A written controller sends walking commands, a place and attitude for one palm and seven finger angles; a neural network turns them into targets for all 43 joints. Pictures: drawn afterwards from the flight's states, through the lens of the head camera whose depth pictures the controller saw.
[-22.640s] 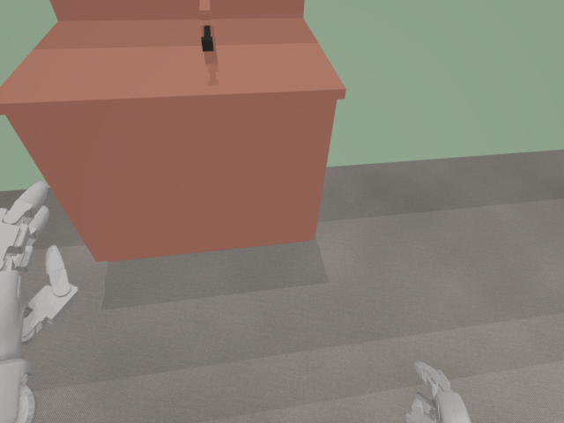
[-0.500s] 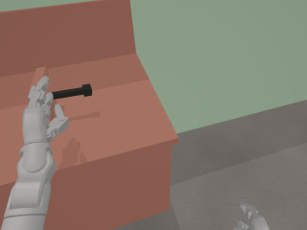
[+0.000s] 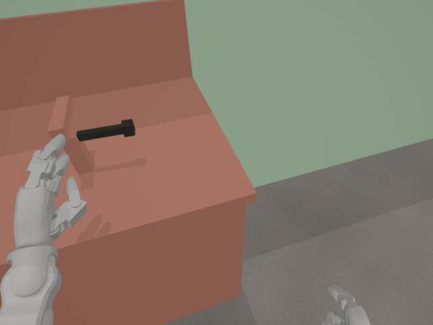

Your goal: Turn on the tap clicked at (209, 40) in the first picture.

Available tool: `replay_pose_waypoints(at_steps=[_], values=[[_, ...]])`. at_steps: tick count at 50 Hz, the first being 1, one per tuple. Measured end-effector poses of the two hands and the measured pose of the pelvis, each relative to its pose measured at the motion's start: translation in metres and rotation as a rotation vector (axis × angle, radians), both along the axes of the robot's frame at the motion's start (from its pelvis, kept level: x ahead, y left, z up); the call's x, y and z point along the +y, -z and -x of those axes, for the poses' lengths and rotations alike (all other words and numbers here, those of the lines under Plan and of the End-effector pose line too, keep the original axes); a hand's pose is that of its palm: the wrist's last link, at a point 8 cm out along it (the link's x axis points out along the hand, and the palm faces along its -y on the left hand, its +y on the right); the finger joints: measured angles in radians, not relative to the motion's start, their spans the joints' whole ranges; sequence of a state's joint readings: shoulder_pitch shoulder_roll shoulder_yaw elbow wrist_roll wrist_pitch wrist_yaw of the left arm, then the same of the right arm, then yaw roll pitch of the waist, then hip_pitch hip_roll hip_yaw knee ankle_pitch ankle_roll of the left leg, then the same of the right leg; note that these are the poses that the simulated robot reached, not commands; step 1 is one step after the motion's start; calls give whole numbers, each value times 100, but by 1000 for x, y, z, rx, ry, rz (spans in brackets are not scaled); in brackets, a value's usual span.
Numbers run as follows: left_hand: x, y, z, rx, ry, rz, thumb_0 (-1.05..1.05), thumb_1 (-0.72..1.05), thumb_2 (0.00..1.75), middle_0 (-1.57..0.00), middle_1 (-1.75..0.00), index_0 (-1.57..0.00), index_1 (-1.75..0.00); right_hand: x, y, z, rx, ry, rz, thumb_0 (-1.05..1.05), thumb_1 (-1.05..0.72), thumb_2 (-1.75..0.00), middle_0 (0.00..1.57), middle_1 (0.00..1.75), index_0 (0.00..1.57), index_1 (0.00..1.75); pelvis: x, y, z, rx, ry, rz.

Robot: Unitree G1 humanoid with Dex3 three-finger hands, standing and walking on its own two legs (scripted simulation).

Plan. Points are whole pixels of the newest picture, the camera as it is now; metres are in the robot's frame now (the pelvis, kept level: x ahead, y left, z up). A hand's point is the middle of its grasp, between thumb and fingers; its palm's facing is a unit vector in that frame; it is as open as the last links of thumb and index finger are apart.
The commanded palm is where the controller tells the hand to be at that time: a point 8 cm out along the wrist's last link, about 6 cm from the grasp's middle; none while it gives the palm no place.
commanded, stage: draw the hand back beside the body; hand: left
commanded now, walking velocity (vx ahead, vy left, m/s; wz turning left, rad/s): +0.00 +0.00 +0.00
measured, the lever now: (128, 127) +0.49 +0.26 +0.12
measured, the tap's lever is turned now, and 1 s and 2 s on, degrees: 86 86 86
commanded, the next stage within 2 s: step back with the hand held close in 0.54 s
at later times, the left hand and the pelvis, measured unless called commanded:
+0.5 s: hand (59, 230) +0.20 +0.25 +0.15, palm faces +0.45 -0.83 -0.33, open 7.4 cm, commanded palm +0.16 +0.29 +0.16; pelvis +0.01 +0.00 +0.00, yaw +1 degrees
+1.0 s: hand (62, 248) +0.18 +0.24 +0.14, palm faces +0.35 -0.82 -0.45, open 7.4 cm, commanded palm +0.13 +0.29 +0.17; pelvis -0.03 +0.00 -0.01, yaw +0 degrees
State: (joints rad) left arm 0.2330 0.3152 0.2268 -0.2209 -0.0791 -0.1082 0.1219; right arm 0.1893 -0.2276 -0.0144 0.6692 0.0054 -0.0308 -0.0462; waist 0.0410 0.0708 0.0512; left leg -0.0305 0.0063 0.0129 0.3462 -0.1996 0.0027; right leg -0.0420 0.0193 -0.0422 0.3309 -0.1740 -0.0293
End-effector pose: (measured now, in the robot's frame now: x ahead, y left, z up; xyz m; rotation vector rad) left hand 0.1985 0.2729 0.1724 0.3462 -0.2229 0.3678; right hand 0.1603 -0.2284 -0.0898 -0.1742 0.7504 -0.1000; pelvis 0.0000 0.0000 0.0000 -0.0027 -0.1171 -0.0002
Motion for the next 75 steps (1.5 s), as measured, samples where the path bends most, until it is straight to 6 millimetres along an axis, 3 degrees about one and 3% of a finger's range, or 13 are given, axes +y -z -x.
replay_pose_waypoints(at_steps=[18,27,38,44,51,67,75], values=[[17,8,44,60,-76,-34,2,89,90,-21,-30,-21,-30,18,-12,-26,-73,-57,2,1,-90,-90,21,30,20,30,6,1,-6,6,-15,3],[15,7,40,51,-91,-24,2,89,90,-21,-30,-21,-30,19,-7,-25,-59,-66,-4,1,-90,-90,21,30,20,30,3,2,-6,4,-21,1],[9,-3,36,40,-59,-86,2,89,90,-21,-30,-21,-30,5,-5,-18,-42,-28,3,1,-90,-90,21,30,20,30,-2,3,-1,42,-16,8],[6,4,42,100,-32,-113,2,89,90,-21,-30,-21,-30,-4,-4,-7,-26,19,16,1,-90,-90,21,30,20,30,1,5,9,86,-8,4],[9,12,63,134,-24,-128,2,88,90,-21,-30,-21,-30,-5,0,15,-6,47,36,1,-90,-90,20,30,20,30,5,9,30,103,-9,3],[35,15,105,49,-64,-139,2,88,90,-21,-30,-21,-30,19,9,73,31,30,62,1,-90,-90,21,30,20,30,23,18,73,110,-17,29],[37,6,127,18,-107,-187,2,88,90,-21,-30,-21,-30,27,14,76,23,-15,40,1,-90,-90,21,30,20,30,16,20,84,134,-50,22]])
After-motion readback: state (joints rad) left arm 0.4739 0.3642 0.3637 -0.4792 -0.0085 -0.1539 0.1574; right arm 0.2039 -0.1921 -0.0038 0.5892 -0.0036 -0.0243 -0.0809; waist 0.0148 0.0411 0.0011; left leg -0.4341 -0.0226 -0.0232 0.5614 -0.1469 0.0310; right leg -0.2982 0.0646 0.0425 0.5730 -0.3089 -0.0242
